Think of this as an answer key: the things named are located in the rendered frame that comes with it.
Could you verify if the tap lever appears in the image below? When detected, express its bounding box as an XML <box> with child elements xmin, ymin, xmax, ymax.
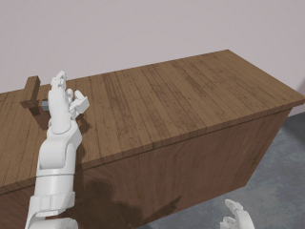
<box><xmin>41</xmin><ymin>98</ymin><xmax>76</xmax><ymax>111</ymax></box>

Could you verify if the left robot forearm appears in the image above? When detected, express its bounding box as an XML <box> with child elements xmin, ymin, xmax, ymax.
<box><xmin>25</xmin><ymin>113</ymin><xmax>83</xmax><ymax>229</ymax></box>

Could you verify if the left robot upper arm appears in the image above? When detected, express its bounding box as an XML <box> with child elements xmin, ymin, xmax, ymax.
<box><xmin>30</xmin><ymin>218</ymin><xmax>78</xmax><ymax>229</ymax></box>

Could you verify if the counter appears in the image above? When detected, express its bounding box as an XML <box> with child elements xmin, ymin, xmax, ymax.
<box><xmin>0</xmin><ymin>50</ymin><xmax>305</xmax><ymax>229</ymax></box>

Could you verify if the robot left hand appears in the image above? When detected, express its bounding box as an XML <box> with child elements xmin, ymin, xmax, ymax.
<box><xmin>48</xmin><ymin>71</ymin><xmax>90</xmax><ymax>118</ymax></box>

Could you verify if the robot right hand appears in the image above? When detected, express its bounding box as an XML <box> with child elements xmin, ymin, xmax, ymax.
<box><xmin>219</xmin><ymin>198</ymin><xmax>254</xmax><ymax>229</ymax></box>

